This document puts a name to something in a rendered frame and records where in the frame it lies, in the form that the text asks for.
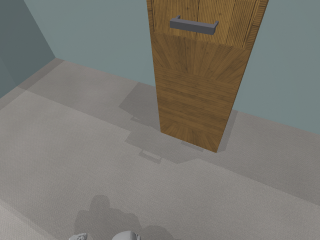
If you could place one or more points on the cabinet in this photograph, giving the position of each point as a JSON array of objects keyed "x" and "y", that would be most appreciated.
[{"x": 197, "y": 82}]

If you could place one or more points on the handle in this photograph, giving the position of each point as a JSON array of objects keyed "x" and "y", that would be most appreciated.
[{"x": 193, "y": 26}]

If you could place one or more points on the drawer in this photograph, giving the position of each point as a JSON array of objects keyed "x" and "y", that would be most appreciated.
[{"x": 235, "y": 18}]

